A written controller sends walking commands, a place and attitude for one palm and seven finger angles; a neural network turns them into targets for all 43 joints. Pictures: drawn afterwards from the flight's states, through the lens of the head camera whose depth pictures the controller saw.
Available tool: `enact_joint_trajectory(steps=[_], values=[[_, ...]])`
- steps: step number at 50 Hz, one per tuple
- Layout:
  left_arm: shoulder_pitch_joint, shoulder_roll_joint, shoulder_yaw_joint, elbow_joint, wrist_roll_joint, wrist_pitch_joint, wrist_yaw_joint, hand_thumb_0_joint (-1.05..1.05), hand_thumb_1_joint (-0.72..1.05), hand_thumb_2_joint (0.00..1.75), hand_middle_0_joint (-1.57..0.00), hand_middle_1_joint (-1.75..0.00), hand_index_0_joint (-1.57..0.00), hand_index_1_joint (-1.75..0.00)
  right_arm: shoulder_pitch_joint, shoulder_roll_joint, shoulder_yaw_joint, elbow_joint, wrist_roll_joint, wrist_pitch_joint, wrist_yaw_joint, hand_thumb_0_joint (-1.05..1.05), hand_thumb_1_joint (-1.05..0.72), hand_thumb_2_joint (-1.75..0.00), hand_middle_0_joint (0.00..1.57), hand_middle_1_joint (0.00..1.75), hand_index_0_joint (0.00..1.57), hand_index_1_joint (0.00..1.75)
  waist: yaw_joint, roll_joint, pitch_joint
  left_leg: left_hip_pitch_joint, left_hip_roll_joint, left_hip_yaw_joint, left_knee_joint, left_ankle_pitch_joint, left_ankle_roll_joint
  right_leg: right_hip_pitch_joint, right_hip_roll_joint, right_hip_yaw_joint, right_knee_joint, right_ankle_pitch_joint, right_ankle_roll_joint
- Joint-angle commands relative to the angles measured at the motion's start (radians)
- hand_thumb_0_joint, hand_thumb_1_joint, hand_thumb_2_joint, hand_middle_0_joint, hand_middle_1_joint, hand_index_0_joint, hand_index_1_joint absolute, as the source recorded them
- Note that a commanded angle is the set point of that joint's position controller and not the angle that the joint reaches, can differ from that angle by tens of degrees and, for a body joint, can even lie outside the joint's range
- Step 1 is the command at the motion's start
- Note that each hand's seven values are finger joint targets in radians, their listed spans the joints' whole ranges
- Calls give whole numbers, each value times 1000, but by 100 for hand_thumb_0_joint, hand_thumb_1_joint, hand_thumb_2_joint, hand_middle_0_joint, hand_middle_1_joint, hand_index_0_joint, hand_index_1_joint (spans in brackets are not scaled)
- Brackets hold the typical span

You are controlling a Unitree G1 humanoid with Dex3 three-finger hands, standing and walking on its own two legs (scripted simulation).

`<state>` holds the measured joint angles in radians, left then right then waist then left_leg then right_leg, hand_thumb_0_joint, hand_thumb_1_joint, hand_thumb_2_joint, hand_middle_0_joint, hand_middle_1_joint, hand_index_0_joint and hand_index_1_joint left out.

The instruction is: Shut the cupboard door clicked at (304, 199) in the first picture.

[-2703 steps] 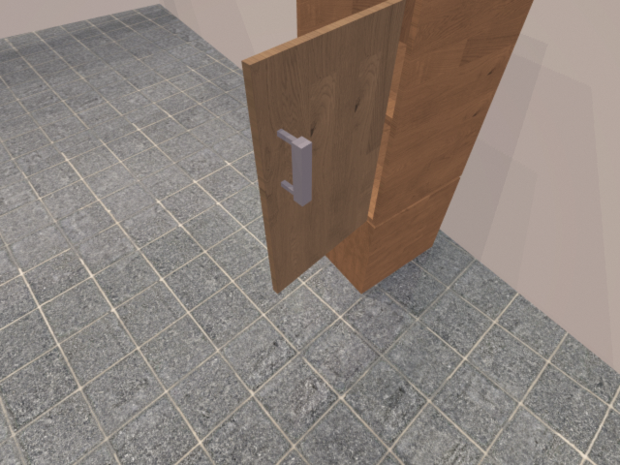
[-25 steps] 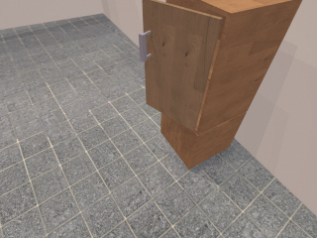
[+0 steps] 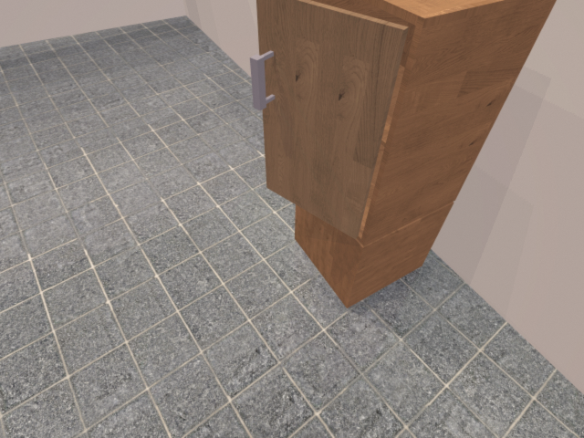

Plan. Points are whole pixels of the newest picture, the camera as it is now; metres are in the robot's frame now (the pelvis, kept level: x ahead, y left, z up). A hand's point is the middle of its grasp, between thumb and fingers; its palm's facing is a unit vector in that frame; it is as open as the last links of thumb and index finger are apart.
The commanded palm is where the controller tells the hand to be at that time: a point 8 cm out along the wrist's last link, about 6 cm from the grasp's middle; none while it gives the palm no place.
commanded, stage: walk to a spot facing it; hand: left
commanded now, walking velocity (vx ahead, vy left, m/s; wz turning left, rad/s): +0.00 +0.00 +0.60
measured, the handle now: (264, 80) +0.89 +0.12 +0.05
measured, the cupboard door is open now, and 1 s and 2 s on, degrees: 21 21 21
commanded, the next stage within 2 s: none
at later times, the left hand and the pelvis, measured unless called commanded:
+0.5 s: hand out of the picture +0.03 +0.24 -0.19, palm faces +0.27 -0.93 -0.24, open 7.4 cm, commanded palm none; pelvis +0.00 +0.02 -0.02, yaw +16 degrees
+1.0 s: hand out of the picture -0.04 +0.17 -0.17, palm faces +0.57 -0.78 -0.27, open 7.4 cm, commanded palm none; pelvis +0.03 -0.03 -0.01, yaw +37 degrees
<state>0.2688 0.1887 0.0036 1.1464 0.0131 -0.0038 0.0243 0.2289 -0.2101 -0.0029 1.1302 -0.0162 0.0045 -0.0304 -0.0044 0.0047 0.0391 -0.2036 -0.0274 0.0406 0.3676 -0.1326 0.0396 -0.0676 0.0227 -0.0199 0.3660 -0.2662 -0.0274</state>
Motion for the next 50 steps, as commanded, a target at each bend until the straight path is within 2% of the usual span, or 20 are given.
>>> enact_joint_trajectory(steps=[1, 8, 11, 13, 15, 16, 17, 18, 19, 21, 24, 31, 35, 36, 37, 38, 41, 44, 48, 50], values=[[58, 104, 21, -25, -3, -7, 11, 0, 90, 90, -20, -30, -20, -30, 43, -86, -12, -37, 4, -8, -7, 0, -90, -90, 20, 30, 20, 30, -4, -4, 21, 36, 126, -144, -27, 97, 0, -90, -135, 79, -70, 108, -17], [38, 160, 66, -103, 4, 19, 22, 0, 90, 90, -20, -30, -20, -30, 34, -82, -39, -105, -1, 26, 4, 0, -90, -90, 20, 30, 20, 30, 10, -96, 18, -168, 56, -103, 221, 52, -22, -38, -276, 84, 2, 183, -94], [-10, 176, 82, -156, 13, 18, 26, 0, 90, 90, -20, -30, -20, -30, 5, -76, -59, -152, -5, 43, 11, 0, -90, -90, 20, 30, 20, 30, 6, -140, 52, -258, 62, -33, 527, -322, -49, -60, -408, 89, 1, 414, -191], [-34, 198, 93, -181, 19, 16, 27, 0, 90, 90, -20, -30, -20, -30, -11, -62, -60, -179, 0, 42, 19, 0, -90, -90, 20, 30, 20, 30, -4, -103, 81, -268, 95, -21, 481, -362, -55, -47, -421, 27, 72, 557, -177], [-31, 210, 98, -197, 11, 14, 21, 0, 90, 90, -20, -30, -20, -30, 41, -62, -58, -181, -5, 39, 26, 0, -90, -90, 20, 30, 20, 30, -27, -66, 28, -138, 70, 31, 271, -170, -48, -52, -357, -71, 233, 607, -94], [-19, 201, 97, -209, 4, 18, 16, 0, 90, 90, -20, -30, -20, -30, 105, -89, -63, -176, -11, 32, 27, 0, -90, -90, 20, 30, 20, 30, -51, 22, -24, -9, 101, -46, 160, 136, -8, -140, -286, -133, 387, 484, -19], [13, 147, 90, -233, -4, 23, 11, 0, 90, 90, -20, -30, -20, -30, 142, -181, -83, -180, -20, 26, 23, 0, -90, -90, 20, 30, 20, 30, -50, 283, -54, 94, 297, -367, 83, 490, 107, -327, -145, -175, 595, 48, 64], [-49, 135, 77, -275, 1, 30, 17, 0, 90, 90, -20, -30, -20, -30, 183, -216, -92, -173, -19, 30, 15, 0, -90, -90, 20, 30, 20, 30, -80, 273, -74, 49, 393, -548, -49, 379, 193, -368, -69, -62, 741, -412, 55], [-107, 135, 86, -285, 6, 45, 18, 0, 90, 90, -20, -30, -20, -30, 170, -233, -99, -174, -21, 30, 10, 0, -90, -90, 20, 30, 20, 30, -80, 168, -60, -6, 394, -578, -95, 82, 176, -414, -89, 24, 815, -366, 45], [-133, 130, 90, -293, 12, 38, 5, 0, 90, 90, -20, -30, -20, -30, 78, -200, -92, -208, -22, 22, 5, 0, -90, -90, 20, 30, 20, 30, -44, 95, 2, -94, 322, -508, -122, -155, 137, -460, -111, 61, 810, -199, 56], [-97, 120, 89, -290, 13, 32, -5, 0, 90, 90, -20, -30, -20, -30, 39, -191, -89, -226, -18, 12, 2, 0, -90, -90, 20, 30, 20, 30, -21, 61, -57, -37, 256, -409, -94, -61, 121, -444, -93, 45, 710, -133, 75], [-99, 118, 81, -330, 11, 36, -2, 0, 90, 90, -20, -30, -20, -30, 18, -216, -112, -253, -20, 32, 14, 0, -90, -90, 20, 30, 20, 30, -29, 160, -89, -35, 207, -432, -57, -23, 119, -348, -33, 15, 457, -165, 84], [23, 154, 92, -310, 7, 28, 3, 0, 90, 90, -20, -30, -20, -30, -58, -203, -120, -292, -10, 46, 21, 0, -90, -90, 20, 30, 20, 30, 33, 150, -97, -207, 119, -411, 7, -124, 56, -74, -2, -13, 139, -31, 70], [56, 205, 103, -312, 15, 21, 8, 0, 90, 90, -20, -30, -20, -30, -61, -160, -117, -303, -2, 50, 26, 0, -90, -90, 20, 30, 20, 30, 48, 34, -83, -332, 43, -354, 121, -244, 4, 21, -112, 97, -18, -93, 32], [49, 304, 120, -328, 31, 9, 15, 0, 90, 90, -20, -30, -20, -30, -37, -101, -110, -318, 4, 48, 32, 0, -90, -90, 20, 30, 20, 30, 49, -233, -71, -463, -93, -162, 419, -363, -79, 29, -397, 444, -180, -231, -84], [-49, 297, 104, -352, 22, 19, 18, 0, 90, 90, -20, -30, -20, -30, -46, -128, -119, -320, -13, 50, 36, 0, -90, -90, 20, 30, 20, 30, 18, -184, -14, -419, -53, -137, 692, -429, -74, -170, -508, 436, -193, -205, -148], [-141, 187, 85, -362, 17, 1, 19, 0, 90, 90, -20, -30, -20, -30, -24, -119, -110, -300, -12, 55, 49, 0, -90, -90, 20, 30, 20, 30, -46, -205, 21, -423, 35, -106, 878, -302, -85, -167, -350, 169, -37, 218, -126], [-56, 207, 92, -344, 19, -3, 20, 0, 90, 90, -20, -30, -20, -30, -77, -93, -91, -321, -1, 54, 56, 0, -90, -90, 20, 30, 20, 30, -8, -197, -21, -366, 34, -29, 705, -316, -98, -44, -332, 40, 60, 561, -103], [53, 246, 109, -314, 22, 3, 16, 0, 90, 90, -20, -30, -20, -30, -154, -69, -72, -343, 3, 46, 61, 0, -90, -90, 20, 30, 20, 30, 50, -220, -53, -287, 18, 47, 449, -328, -84, 61, -345, -1, 127, 714, -84], [63, 252, 115, -307, 21, 4, 14, 0, 90, 90, -20, -30, -20, -30, -139, -74, -70, -340, 5, 40, 58, 0, -90, -90, 20, 30, 20, 30, 43, -240, -73, -224, 8, 66, 332, -290, -72, 67, -351, -19, 169, 738, -68]])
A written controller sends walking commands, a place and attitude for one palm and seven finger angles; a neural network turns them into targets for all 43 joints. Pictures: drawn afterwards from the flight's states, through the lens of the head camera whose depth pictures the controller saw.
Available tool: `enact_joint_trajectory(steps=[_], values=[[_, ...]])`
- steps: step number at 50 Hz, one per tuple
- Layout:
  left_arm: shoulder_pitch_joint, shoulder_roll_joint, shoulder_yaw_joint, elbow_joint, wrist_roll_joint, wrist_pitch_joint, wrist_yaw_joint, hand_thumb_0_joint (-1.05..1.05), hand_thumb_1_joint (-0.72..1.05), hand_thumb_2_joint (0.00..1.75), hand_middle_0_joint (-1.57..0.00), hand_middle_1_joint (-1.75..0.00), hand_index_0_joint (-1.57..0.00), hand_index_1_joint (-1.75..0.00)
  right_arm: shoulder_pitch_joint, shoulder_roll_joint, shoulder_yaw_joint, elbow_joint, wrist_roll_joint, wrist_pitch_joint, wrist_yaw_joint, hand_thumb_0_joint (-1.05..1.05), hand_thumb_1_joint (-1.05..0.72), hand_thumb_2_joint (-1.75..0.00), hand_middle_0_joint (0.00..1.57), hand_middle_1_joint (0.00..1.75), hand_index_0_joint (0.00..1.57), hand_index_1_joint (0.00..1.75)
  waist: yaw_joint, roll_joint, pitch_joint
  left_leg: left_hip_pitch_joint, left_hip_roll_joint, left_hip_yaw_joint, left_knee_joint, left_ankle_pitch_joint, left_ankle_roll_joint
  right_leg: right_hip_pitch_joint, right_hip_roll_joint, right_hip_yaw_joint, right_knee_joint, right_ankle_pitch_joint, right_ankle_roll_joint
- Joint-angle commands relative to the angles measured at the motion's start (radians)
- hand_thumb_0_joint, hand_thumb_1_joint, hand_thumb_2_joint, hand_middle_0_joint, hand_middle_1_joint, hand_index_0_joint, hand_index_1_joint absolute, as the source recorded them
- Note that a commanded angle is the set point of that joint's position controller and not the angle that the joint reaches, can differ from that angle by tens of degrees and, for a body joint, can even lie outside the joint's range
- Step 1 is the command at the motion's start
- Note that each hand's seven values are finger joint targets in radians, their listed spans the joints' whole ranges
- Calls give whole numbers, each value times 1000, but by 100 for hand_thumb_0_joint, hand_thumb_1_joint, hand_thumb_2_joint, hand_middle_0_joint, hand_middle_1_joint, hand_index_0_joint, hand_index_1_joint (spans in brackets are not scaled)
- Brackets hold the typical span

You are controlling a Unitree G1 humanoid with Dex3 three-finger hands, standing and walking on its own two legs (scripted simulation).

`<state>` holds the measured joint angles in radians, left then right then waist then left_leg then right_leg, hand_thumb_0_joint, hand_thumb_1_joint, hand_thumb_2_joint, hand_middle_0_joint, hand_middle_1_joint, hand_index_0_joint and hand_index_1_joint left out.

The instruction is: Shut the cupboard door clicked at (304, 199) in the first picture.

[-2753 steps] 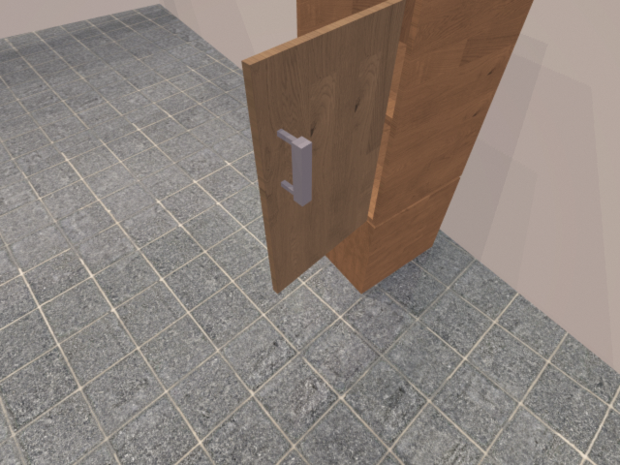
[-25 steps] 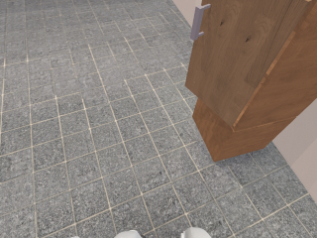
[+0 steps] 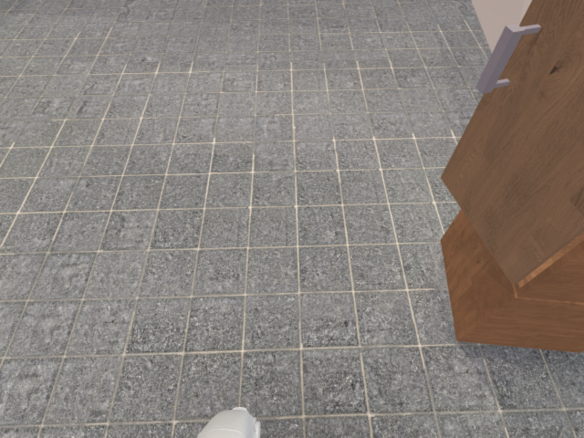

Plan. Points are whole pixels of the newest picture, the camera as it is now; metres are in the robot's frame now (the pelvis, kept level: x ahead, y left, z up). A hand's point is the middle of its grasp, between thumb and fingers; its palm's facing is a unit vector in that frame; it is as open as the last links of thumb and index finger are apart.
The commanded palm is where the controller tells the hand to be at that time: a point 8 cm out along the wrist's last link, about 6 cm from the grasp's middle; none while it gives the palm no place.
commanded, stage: walk to a spot facing it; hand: left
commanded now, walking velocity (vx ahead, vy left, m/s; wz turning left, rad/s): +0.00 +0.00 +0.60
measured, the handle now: (507, 59) +0.77 -0.39 +0.07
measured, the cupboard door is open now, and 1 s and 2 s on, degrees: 21 21 21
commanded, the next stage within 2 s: turn to face it in 1.58 s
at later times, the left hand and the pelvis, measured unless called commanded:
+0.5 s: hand out of the picture +0.06 +0.21 -0.15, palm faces +0.32 -0.90 -0.29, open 7.3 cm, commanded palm none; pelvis +0.04 -0.02 +0.00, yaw +18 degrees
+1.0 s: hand out of the picture +0.03 +0.27 -0.18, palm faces +0.61 -0.77 -0.21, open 7.4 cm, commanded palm none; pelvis +0.14 +0.10 -0.01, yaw +35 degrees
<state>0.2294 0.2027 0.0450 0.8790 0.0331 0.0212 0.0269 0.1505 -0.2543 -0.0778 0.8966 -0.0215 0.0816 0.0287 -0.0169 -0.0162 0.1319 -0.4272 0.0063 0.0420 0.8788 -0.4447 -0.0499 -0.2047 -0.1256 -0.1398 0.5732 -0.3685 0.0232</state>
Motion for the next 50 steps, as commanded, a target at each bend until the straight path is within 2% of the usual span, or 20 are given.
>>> enact_joint_trajectory(steps=[1, 2, 3, 4, 7, 18, 19, 20, 21, 22, 25, 27, 36, 38, 40, 41, 42, 43, 47, 50], values=[[94, 238, 73, -41, -2, -21, 10, 0, 90, 90, -20, -30, -20, -30, -29, -41, 4, -98, 9, -42, -2, 0, -90, -90, 20, 30, 20, 30, 35, -204, -184, 64, -31, 69, -268, 83, 25, 188, -196, 77, 5, 829, -99], [77, 233, 73, -45, -8, -21, 8, 0, 90, 90, -20, -30, -20, -30, 31, -71, -4, -84, 6, -48, -3, 0, -90, -90, 20, 30, 20, 30, -2, -165, -209, 198, -22, 51, -400, 206, 38, 122, -180, 33, 110, 772, -61], [89, 199, 68, -67, -17, -17, 3, 0, 90, 90, -20, -30, -20, -30, 100, -158, -24, -66, -5, -59, -6, 0, -90, -90, 20, 30, 20, 30, -36, 52, -284, 430, 138, -129, -454, 545, 99, -89, -116, -24, 297, 488, 0], [60, 125, 41, -111, -20, -15, -3, 0, 90, 90, -20, -30, -20, -30, 171, -262, -51, -52, -5, -59, -16, 0, -90, -90, 20, 30, 20, 30, -74, 347, -304, 574, 405, -454, -438, 1070, 267, -365, 13, -13, 511, -283, 57], [-80, 139, 42, -120, -14, 3, 7, 0, 90, 90, -20, -30, -20, -30, 141, -194, -32, -44, -6, -57, -48, 0, -90, -90, 20, 30, 20, 30, -74, 212, -220, 395, 317, -359, -446, 841, 265, -394, -1, 145, 596, -184, 44], [79, 127, 50, -58, -3, -14, -39, 0, 90, 90, -20, -30, -20, -30, -20, -178, -31, -83, -12, -48, -32, 0, -90, -90, 20, 30, 20, 30, 48, 175, -107, -14, 129, -362, -518, -169, 178, 27, 133, 32, 30, 21, 33], [162, 159, 63, -39, 2, -24, -36, 0, 90, 90, -20, -30, -20, -30, -46, -147, -26, -97, -5, -50, -31, 0, -90, -90, 20, 30, 20, 30, 97, 75, -101, -175, 59, -313, -386, -224, 147, 201, 93, 89, -93, -24, 23], [230, 241, 80, -31, 18, -40, -23, 0, 90, 90, -20, -30, -20, -30, -32, -66, -8, -117, 7, -56, -26, 0, -90, -90, 20, 30, 20, 30, 132, -220, -124, -370, -70, -152, -63, -229, 78, 330, -163, 404, -319, -316, -53], [227, 273, 73, -40, 3, -34, -15, 0, 90, 90, -20, -30, -20, -30, -68, -57, -8, -139, -4, -62, -23, 0, -90, -90, 20, 30, 20, 30, 135, -304, -77, -395, -81, -104, 214, -198, 54, 208, -345, 650, -452, -428, -130], [169, 259, 77, -58, -4, -39, -7, 0, 90, 90, -20, -30, -20, -30, -41, -84, -18, -139, -10, -54, -16, 0, -90, -90, 20, 30, 20, 30, 77, -234, -57, -367, -17, -143, 357, -118, 53, 92, -383, 696, -484, -535, -165], [6, 153, 50, -71, -5, -65, -9, 0, 90, 90, -20, -30, -20, -30, -5, -57, -20, -81, -16, -45, 10, 0, -90, -90, 20, 30, 20, 30, -9, -135, -10, -278, 52, -108, 410, 141, 30, -48, -237, 293, -427, -188, -104], [46, 128, 48, -43, -4, -79, -7, 0, 90, 90, -20, -30, -20, -30, 11, -26, -12, -64, -7, -48, 19, 0, -90, -90, 20, 30, 20, 30, 0, -141, -45, -254, 58, -58, 332, 176, 22, 43, -197, 137, -386, 66, -100], [220, 148, 54, 55, 1, -89, -8, 0, 90, 90, -20, -30, -20, -30, -147, 20, 19, -105, -4, -70, 38, 0, -90, -90, 20, 30, 20, 30, 68, -147, -37, -214, 59, 73, -104, 140, 65, 262, -259, -53, -283, 486, -98], [198, 176, 61, 52, 1, -88, -10, 0, 90, 90, -20, -30, -20, -30, -100, 3, 16, -102, -3, -82, 37, 0, -90, -90, 20, 30, 20, 30, 43, -156, -71, -72, 28, 105, -189, 87, 95, 237, -281, -82, -200, 586, -96], [168, 200, 65, 49, -11, -83, -16, 0, 90, 90, -20, -30, -20, -30, 83, -43, 2, -54, -12, -93, 24, 0, -90, -90, 20, 30, 20, 30, -55, -93, -174, 254, -47, 156, -312, 158, 120, 118, -225, -172, 62, 633, -60], [174, 168, 62, 30, -14, -81, -28, 0, 90, 90, -20, -30, -20, -30, 228, -134, -22, -22, -17, -98, 10, 0, -90, -90, 20, 30, 20, 30, -127, 67, -280, 539, 57, -13, -377, 134, 171, -89, -174, -180, 336, 427, -18], [126, 108, 48, -35, -19, -76, -43, 0, 90, 90, -20, -30, -20, -30, 345, -273, -55, -1, -21, -102, -4, 0, -90, -90, 20, 30, 20, 30, -162, 324, -322, 706, 366, -520, -491, 163, 283, -447, -9, -118, 666, -210, 38], [3, 127, 43, -90, -14, -69, -37, 0, 90, 90, -20, -30, -20, -30, 377, -296, -59, 24, -6, -97, -18, 0, -90, -90, 20, 30, 20, 30, -184, 172, -298, 650, 434, -611, -581, 138, 326, -541, -8, 51, 754, -215, 14], [61, 87, 51, -13, 4, -49, -43, 0, 90, 90, -20, -30, -20, -30, 108, -120, -4, -32, -10, -122, -41, 0, -90, -90, 20, 30, 20, 30, -25, 168, -113, 198, 283, -355, -658, -40, 233, -421, -63, 133, 661, 13, 11], [90, 61, 46, 11, 6, -38, -49, 0, 90, 90, -20, -30, -20, -30, 117, -98, 4, -12, -4, -138, -44, 0, -90, -90, 20, 30, 20, 30, 3, 86, -134, 220, 230, -266, -676, 94, 240, -408, -33, 121, 560, 113, 26]])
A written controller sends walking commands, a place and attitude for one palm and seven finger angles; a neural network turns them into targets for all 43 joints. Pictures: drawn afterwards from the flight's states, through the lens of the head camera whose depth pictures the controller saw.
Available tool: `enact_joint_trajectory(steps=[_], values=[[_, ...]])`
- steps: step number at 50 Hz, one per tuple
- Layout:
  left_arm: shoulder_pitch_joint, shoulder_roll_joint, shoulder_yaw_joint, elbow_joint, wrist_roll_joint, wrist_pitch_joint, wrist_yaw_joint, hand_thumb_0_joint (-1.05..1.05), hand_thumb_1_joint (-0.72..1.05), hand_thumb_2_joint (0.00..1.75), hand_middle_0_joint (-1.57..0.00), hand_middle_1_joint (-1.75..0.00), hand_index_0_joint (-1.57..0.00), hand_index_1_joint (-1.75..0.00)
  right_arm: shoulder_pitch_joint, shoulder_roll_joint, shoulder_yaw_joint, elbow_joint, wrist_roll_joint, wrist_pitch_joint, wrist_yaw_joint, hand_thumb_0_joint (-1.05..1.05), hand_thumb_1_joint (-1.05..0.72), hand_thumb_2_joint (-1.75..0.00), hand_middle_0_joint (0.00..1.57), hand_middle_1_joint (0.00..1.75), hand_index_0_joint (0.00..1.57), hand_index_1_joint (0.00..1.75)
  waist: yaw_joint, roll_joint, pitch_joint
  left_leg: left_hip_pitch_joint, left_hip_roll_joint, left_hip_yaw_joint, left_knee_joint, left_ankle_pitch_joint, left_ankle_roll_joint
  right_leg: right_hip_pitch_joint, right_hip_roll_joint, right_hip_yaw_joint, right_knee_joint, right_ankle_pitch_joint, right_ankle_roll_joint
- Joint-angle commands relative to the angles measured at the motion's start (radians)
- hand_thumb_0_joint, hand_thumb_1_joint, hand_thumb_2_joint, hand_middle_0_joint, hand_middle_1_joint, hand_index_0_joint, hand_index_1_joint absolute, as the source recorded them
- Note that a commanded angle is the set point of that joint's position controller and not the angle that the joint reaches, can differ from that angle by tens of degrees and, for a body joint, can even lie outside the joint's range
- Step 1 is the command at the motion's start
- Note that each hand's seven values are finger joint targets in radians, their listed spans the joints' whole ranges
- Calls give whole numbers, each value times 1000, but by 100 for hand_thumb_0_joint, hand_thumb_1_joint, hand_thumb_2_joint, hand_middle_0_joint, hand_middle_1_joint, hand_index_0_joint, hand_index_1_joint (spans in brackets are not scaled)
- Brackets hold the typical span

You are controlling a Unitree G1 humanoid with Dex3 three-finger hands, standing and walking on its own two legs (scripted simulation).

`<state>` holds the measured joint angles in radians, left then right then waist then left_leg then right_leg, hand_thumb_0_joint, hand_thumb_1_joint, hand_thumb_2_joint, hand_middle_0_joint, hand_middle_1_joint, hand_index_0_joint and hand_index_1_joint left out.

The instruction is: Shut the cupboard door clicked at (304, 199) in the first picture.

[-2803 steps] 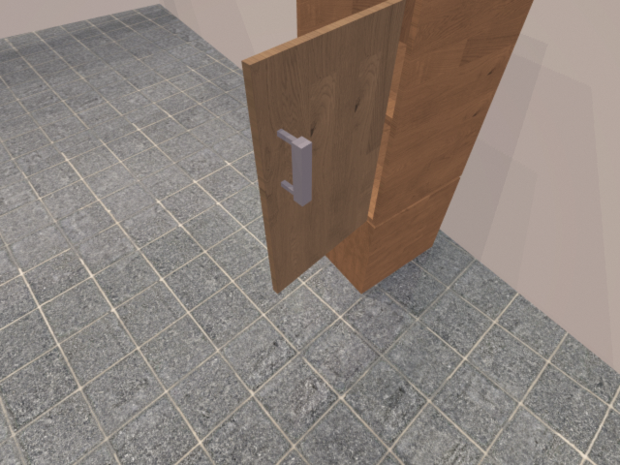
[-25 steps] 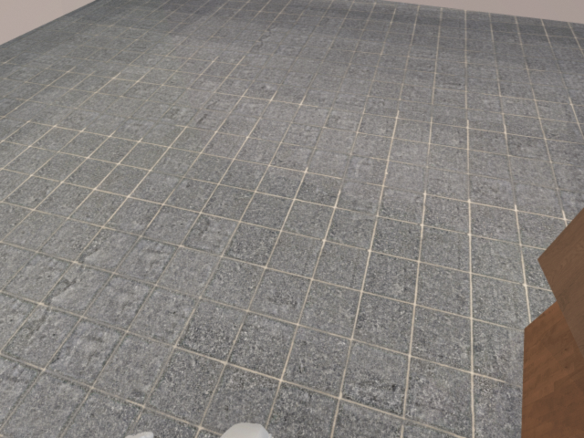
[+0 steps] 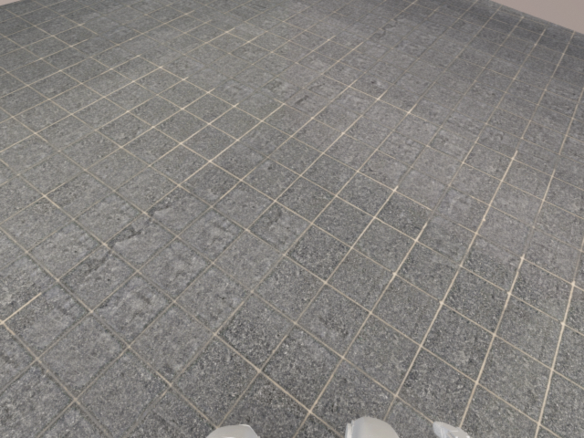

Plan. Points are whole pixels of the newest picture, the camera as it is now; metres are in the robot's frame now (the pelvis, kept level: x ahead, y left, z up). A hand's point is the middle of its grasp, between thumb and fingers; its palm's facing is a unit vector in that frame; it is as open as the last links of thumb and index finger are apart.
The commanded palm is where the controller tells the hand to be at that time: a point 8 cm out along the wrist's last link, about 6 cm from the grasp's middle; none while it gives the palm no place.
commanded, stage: walk to a spot facing it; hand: left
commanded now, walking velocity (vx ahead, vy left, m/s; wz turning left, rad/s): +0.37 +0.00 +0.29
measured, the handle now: out of the picture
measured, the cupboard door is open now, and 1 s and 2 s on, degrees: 21 21 21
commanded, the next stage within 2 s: turn to face it in 0.58 s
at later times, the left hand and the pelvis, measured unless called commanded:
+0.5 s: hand (226, 316) +0.31 +0.14 -0.14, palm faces +0.15 -0.97 -0.19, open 7.3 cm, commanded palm none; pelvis +0.22 -0.05 +0.01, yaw +11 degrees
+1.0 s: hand (193, 353) +0.26 +0.19 -0.17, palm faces +0.35 -0.92 -0.17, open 7.3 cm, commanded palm none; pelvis +0.32 +0.02 +0.01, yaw +14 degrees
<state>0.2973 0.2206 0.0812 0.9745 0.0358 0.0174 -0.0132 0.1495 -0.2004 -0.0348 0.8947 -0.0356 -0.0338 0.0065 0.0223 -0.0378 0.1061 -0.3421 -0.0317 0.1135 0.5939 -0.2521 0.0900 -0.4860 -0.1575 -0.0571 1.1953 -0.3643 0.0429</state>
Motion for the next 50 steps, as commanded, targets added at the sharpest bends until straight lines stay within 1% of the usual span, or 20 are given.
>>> enact_joint_trajectory(steps=[1, 8, 14, 16, 17, 18, 19, 20, 21, 23, 26, 31, 36, 38, 39, 40, 41, 43, 46, 50], values=[[3, 46, 9, -90, 3, -31, -9, 0, 90, 90, -20, -30, -20, -30, 126, -147, -40, -1, 13, -24, -22, 0, -90, -90, 20, 30, 20, 30, -36, 105, -87, 137, 265, -334, -406, -89, 107, -142, -2, 41, -95, 136, 11], [-182, 45, 0, -148, -4, -38, -16, 0, 90, 90, -20, -30, -20, -30, 225, -110, -38, 69, 15, -34, -21, 0, -90, -90, 20, 30, 20, 30, -57, 110, -7, 207, 246, -303, -448, 28, 128, -151, 19, 46, -364, 271, 13], [-277, 42, -4, -183, -7, -53, -17, 0, 90, 90, -20, -30, -20, -30, 293, -104, -38, 122, 6, -35, -28, 0, -90, -90, 20, 30, 20, 30, -73, 113, 4, 274, 249, -310, -366, 216, 124, -45, 75, 18, -550, 209, -19], [-205, 50, 1, -162, -9, -60, -14, 0, 90, 90, -20, -30, -20, -30, 280, -113, -39, 129, 7, -30, -30, 0, -90, -90, 20, 30, 20, 30, -36, 104, -27, 252, 225, -289, -280, 311, 97, 110, 115, -15, -634, 196, -37], [-98, 73, 9, -131, -7, -71, -10, 0, 90, 90, -20, -30, -20, -30, 276, -110, -40, 135, 14, -29, -29, 0, -90, -90, 20, 30, 20, 30, 15, 61, -72, 199, 189, -269, -142, 385, 68, 290, 130, -13, -724, 234, -48], [67, 131, 26, -84, -2, -82, 0, 0, 90, 90, -20, -30, -20, -30, 268, -88, -36, 125, 28, -36, -22, 0, -90, -90, 20, 30, 20, 30, 82, -35, -178, 24, 121, -212, 93, 339, 26, 596, 11, 118, -764, 239, -92], [219, 229, 53, -41, 5, -84, 14, 0, 90, 90, -20, -30, -20, -30, 313, -34, -27, 95, 38, -46, -19, 0, -90, -90, 20, 30, 20, 30, 107, -264, -327, -220, -51, -92, 414, -180, -36, 865, -286, 452, -847, 313, -195], [214, 224, 52, -39, -9, -82, 18, 0, 90, 90, -20, -30, -20, -30, 285, -65, -36, 89, 28, -39, -20, 0, -90, -90, 20, 30, 20, 30, 94, -223, -306, -297, -18, -143, 638, -334, -37, 797, -350, 511, -886, 337, -234], [130, 173, 42, -58, -7, -83, 23, 0, 90, 90, -20, -30, -20, -30, 246, -57, -41, 84, 23, -38, -17, 0, -90, -90, 20, 30, 20, 30, 71, -189, -246, -341, 32, -173, 737, -250, -40, 686, -325, 456, -891, 329, -232], [5, 70, 14, -87, -11, -84, 30, 0, 90, 90, -20, -30, -20, -30, 173, -22, -37, 79, 20, -11, -4, 0, -90, -90, 20, 30, 20, 30, 7, -30, -111, -301, 106, -171, 712, -109, -59, 435, -245, 183, -911, 384, -186], [-19, 36, -1, -76, -10, -95, 32, 0, 90, 90, -20, -30, -20, -30, 196, 10, -32, 76, 15, 32, 10, 0, -90, -90, 20, 30, 20, 30, -47, -104, -66, -276, 115, -123, 628, -58, -91, 315, -200, -6, -931, 547, -157], [20, 65, 1, -65, -11, -92, 38, 0, 90, 90, -20, -30, -20, -30, 86, 15, -23, 15, 11, 50, 32, 0, -90, -90, 20, 30, 20, 30, -43, -98, -77, -272, 109, -38, 367, 3, -99, 395, -168, -143, -879, 759, -128], [51, 120, -2, -48, -8, -79, 40, 0, 90, 90, -20, -30, -20, -30, 23, -13, -5, -27, 12, 36, 28, 0, -90, -90, 20, 30, 20, 30, -33, -110, -100, -80, 51, -4, 92, 25, -65, 427, -182, -121, -758, 863, -132], [44, 107, -17, -45, -17, -66, 45, 0, 90, 90, -20, -30, -20, -30, 185, -83, -15, 29, 3, 20, 15, 0, -90, -90, 20, 30, 20, 30, -101, -19, -200, 247, 73, -34, -84, 357, -46, 324, -101, -156, -544, 671, -76], [113, 56, -29, -47, -29, -54, 48, 0, 90, 90, -20, -30, -20, -30, 249, -188, -32, 40, -7, 10, 4, 0, -90, -90, 20, 30, 20, 30, -102, 207, -300, 490, 305, -291, -57, 741, 48, 101, 20, -167, -362, 187, -20], [137, 30, -47, -47, -30, -47, 53, 0, 90, 90, -20, -30, -20, -30, 283, -240, -38, 51, 7, 16, -10, 0, -90, -90, 20, 30, 20, 30, -112, 278, -359, 483, 467, -396, -123, 910, 158, 94, 96, -82, -177, -366, -20], [117, 31, -51, -45, -26, -31, 58, 0, 90, 90, -20, -30, -20, -30, 210, -249, -30, 31, 12, 19, -26, 0, -90, -90, 20, 30, 20, 30, -87, 165, -304, 397, 477, -374, -147, 796, 161, 73, 92, 15, -121, -347, -31], [60, 37, -42, -19, -22, -6, 49, 0, 90, 90, -20, -30, -20, -30, 62, -199, -19, -8, 12, 21, -39, 0, -90, -90, 20, 30, 20, 30, -65, 246, -189, 203, 451, -315, -248, 426, 125, 48, 62, 71, -83, -250, -21], [95, 29, -20, -4, -15, 26, 21, 0, 90, 90, -20, -30, -20, -30, -65, -175, -12, -31, 6, 40, -37, 0, -90, -90, 20, 30, 20, 30, -8, 172, -97, 9, 392, -189, -332, -11, 71, 113, 74, 32, -155, -149, -25], [99, 14, 0, -27, -6, 40, 8, 0, 90, 90, -20, -30, -20, -30, -82, -175, -32, -35, 7, 56, -37, 0, -90, -90, 20, 30, 20, 30, -6, 164, -85, -5, 391, -139, -355, -170, 51, 104, 102, -18, -222, -81, -20]])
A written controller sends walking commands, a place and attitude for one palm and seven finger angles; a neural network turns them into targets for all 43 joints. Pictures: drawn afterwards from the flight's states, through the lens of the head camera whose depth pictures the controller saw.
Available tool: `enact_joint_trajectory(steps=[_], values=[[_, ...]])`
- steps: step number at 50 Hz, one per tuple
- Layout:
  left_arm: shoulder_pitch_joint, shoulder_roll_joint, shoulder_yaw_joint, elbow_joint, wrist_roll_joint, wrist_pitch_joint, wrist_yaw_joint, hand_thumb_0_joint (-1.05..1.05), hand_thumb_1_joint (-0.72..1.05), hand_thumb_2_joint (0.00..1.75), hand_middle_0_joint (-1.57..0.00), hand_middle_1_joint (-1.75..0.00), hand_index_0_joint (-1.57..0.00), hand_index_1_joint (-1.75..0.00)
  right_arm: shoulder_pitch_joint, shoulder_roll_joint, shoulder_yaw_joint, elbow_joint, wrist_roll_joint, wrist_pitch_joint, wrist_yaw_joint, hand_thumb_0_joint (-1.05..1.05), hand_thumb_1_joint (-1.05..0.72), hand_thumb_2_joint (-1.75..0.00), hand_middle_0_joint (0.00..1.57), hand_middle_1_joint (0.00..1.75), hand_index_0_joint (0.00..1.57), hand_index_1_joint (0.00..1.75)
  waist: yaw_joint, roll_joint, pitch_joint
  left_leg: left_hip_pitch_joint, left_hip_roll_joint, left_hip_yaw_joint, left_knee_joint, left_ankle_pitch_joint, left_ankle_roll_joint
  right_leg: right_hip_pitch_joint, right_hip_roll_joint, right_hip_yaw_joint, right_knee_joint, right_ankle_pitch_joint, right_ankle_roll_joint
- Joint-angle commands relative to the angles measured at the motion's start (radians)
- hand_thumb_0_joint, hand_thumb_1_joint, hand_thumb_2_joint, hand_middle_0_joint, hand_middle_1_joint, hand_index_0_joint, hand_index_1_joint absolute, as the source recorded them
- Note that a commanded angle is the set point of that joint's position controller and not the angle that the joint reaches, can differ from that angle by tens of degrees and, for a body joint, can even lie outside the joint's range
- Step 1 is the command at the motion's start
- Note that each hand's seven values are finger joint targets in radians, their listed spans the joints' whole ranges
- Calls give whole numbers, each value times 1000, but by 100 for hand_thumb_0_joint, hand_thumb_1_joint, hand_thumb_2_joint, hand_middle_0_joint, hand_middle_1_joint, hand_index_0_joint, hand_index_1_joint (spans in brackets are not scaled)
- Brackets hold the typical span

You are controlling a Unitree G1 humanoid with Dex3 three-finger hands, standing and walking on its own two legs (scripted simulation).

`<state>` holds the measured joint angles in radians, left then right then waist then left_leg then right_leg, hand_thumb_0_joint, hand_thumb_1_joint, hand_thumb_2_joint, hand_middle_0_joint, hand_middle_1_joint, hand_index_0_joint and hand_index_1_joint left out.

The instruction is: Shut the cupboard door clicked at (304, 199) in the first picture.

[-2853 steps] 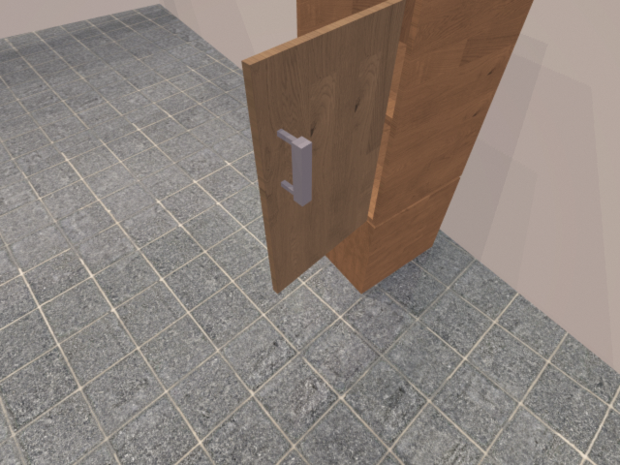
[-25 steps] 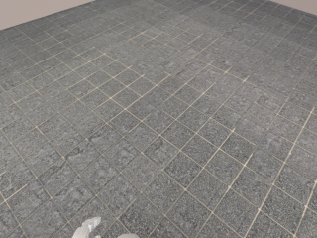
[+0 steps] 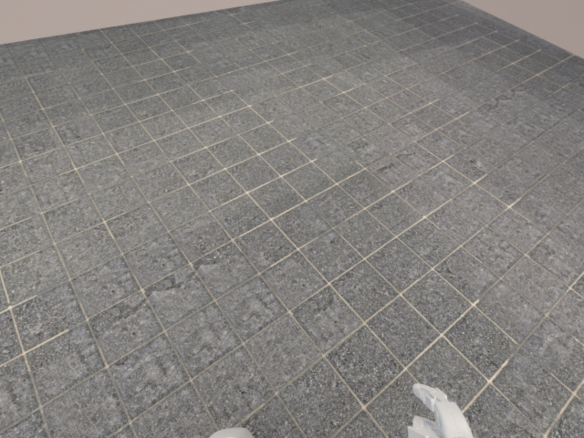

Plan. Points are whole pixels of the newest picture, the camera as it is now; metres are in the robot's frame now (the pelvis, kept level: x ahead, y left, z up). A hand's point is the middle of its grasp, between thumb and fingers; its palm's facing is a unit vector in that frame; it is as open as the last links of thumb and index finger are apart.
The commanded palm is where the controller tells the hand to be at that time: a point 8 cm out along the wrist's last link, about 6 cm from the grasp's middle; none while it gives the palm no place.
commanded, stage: turn to face it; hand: left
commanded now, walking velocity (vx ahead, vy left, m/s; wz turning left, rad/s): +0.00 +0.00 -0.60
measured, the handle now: out of the picture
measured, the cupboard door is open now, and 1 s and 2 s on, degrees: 21 21 21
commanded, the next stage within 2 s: none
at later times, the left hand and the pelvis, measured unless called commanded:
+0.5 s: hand (189, 420) +0.16 +0.18 -0.16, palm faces -0.24 -0.94 -0.25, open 7.4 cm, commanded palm none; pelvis +0.04 +0.00 +0.00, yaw -17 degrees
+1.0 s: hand (270, 348) +0.28 +0.07 -0.15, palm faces -0.59 -0.76 -0.27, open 7.4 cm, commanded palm none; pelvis +0.05 -0.01 -0.01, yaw -36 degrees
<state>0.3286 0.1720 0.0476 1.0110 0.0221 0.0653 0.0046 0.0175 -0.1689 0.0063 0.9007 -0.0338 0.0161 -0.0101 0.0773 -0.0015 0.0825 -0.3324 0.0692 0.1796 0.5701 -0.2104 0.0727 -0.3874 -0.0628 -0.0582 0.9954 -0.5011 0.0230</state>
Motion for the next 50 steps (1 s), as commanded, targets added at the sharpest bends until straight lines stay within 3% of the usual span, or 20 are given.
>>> enact_joint_trajectory(steps=[1, 8, 9, 10, 11, 12, 14, 17, 22, 25, 26, 27, 28, 33, 42, 45, 46, 47, 48, 50], values=[[60, 60, 38, -76, 7, -7, -12, 0, 90, 90, -20, -30, -20, -30, 51, -209, -78, -42, 5, 9, -20, 0, -90, -90, 20, 30, 20, 30, -62, 138, -65, -2, 298, -193, -322, -219, 67, 4, 7, -23, -51, 65, 2], [58, 62, 57, -123, 8, -25, -20, 0, 90, 90, -20, -30, -20, -30, 84, -199, -103, -30, 11, 13, -15, 0, -90, -90, 20, 30, 20, 30, -44, 105, -99, 6, 282, -102, -154, -180, 19, 148, 42, -54, -402, 234, -16], [78, 90, 63, -121, 11, -30, -18, 0, 90, 90, -20, -30, -20, -30, 84, -179, -103, -36, 15, 14, -12, 0, -90, -90, 20, 30, 20, 30, -30, 29, -88, -39, 228, -48, -52, -188, -20, 188, 16, 10, -501, 270, -39], [85, 166, 75, -131, 20, -42, -10, 0, 90, 90, -20, -30, -20, -30, 82, -122, -96, -59, 22, 17, -7, 0, -90, -90, 20, 30, 20, 30, -17, -192, -74, -145, 95, 35, 167, -294, -86, 200, -154, 300, -673, 294, -117], [73, 239, 81, -140, 16, -47, -2, 0, 90, 90, -20, -30, -20, -30, 41, -83, -83, -98, 22, 20, 0, 0, -90, -90, 20, 30, 20, 30, 5, -267, -36, -259, -16, -28, 398, -416, -113, 169, -310, 509, -767, 381, -222], [61, 227, 81, -140, 11, -50, 13, 0, 90, 90, -20, -30, -20, -30, 10, -105, -83, -110, 16, 27, -6, 0, -90, -90, 20, 30, 20, 30, -3, -218, -42, -290, -7, -141, 509, -364, -111, 157, -306, 555, -773, 401, -253], [-40, 204, 77, -152, 9, -52, 19, 0, 90, 90, -20, -30, -20, -30, 60, -126, -89, -88, 18, 20, -10, 0, -90, -90, 20, 30, 20, 30, -54, -198, -75, -340, 9, -203, 579, -247, -121, 244, -242, 441, -698, 476, -242], [-65, 196, 71, -157, 6, -53, 14, 0, 90, 90, -20, -30, -20, -30, 112, -117, -81, -59, 19, 8, -10, 0, -90, -90, 20, 30, 20, 30, -62, -135, -150, -261, -3, -165, 474, -203, -141, 321, -173, 305, -613, 686, -205], [-57, 241, 80, -149, 8, -42, 10, 0, 90, 90, -20, -30, -20, -30, 115, -117, -72, -74, 28, 0, -20, 0, -90, -90, 20, 30, 20, 30, -41, -133, -138, -165, -34, -148, 229, -235, -145, 320, -173, 364, -563, 790, -220], [-141, 249, 77, -171, -1, -27, 4, 0, 90, 90, -20, -30, -20, -30, 221, -135, -68, -49, 29, -8, -27, 0, -90, -90, 20, 30, 20, 30, -96, -142, -130, 59, -53, -134, -57, -47, -140, 167, -106, 350, -498, 684, -148], [-155, 216, 69, -183, -9, -22, 2, 0, 90, 90, -20, -30, -20, -30, 262, -175, -73, -36, 25, -19, -30, 0, -90, -90, 20, 30, 20, 30, -111, -60, -146, 196, 8, -185, -194, 38, -123, 63, -42, 309, -428, 564, -97], [-133, 154, 56, -202, -16, -18, -7, 0, 90, 90, -20, -30, -20, -30, 289, -266, -90, -40, 13, -26, -29, 0, -90, -90, 20, 30, 20, 30, -108, 205, -175, 299, 233, -416, -254, 178, -44, -86, 94, 184, -254, 198, -33], [-146, 154, 49, -229, -11, -19, -13, 0, 90, 90, -20, -30, -20, -30, 315, -323, -94, -54, 5, -21, -33, 0, -90, -90, 20, 30, 20, 30, -119, 305, -154, 255, 405, -537, -272, 297, 74, -141, 112, 88, -38, -138, -2], [-207, 162, 54, -209, -4, 2, -42, 0, 90, 90, -20, -30, -20, -30, 203, -237, -71, -80, -2, -23, -38, 0, -90, -90, 20, 30, 20, 30, -80, 160, -79, 182, 269, -261, -233, 398, 61, -147, 32, 75, 157, 29, 31], [-282, 130, 38, -253, -1, -7, -47, 0, 90, 90, -20, -30, -20, -30, 277, -261, -99, -41, 2, -14, -21, 0, -90, -90, 20, 30, 20, 30, -129, 208, -132, 277, 297, -116, -147, 480, 53, -15, 48, -27, -212, 54, 12], [-181, 152, 46, -229, -3, -19, -41, 0, 90, 90, -20, -30, -20, -30, 229, -275, -107, -49, 9, -8, -15, 0, -90, -90, 20, 30, 20, 30, -68, 167, -159, 184, 274, -57, -22, 363, -17, 196, 62, -43, -496, 270, -17], [-99, 209, 57, -203, 3, -29, -34, 0, 90, 90, -20, -30, -20, -30, 215, -254, -106, -60, 19, -7, -8, 0, -90, -90, 20, 30, 20, 30, -30, 43, -184, 70, 223, -9, 112, 201, -72, 350, -11, 44, -609, 410, -45], [-51, 318, 77, -190, 12, -46, -19, 0, 90, 90, -20, -30, -20, -30, 189, -160, -84, -107, 22, -2, -2, 0, -90, -90, 20, 30, 20, 30, -3, -299, -164, -233, 59, 44, 348, -343, -139, 496, -269, 388, -665, 735, -147], [-12, 353, 80, -179, -5, -40, -6, 0, 90, 90, -20, -30, -20, -30, 136, -176, -76, -130, 19, 17, -11, 0, -90, -90, 20, 30, 20, 30, 20, -250, -144, -284, 25, -96, 521, -444, -146, 396, -350, 447, -646, 866, -236], [-96, 295, 78, -198, -4, -43, 12, 0, 90, 90, -20, -30, -20, -30, 127, -176, -76, -116, 20, 16, -24, 0, -90, -90, 20, 30, 20, 30, -30, -272, -127, -380, 39, -194, 634, -337, -152, 415, -266, 409, -628, 860, -238]])
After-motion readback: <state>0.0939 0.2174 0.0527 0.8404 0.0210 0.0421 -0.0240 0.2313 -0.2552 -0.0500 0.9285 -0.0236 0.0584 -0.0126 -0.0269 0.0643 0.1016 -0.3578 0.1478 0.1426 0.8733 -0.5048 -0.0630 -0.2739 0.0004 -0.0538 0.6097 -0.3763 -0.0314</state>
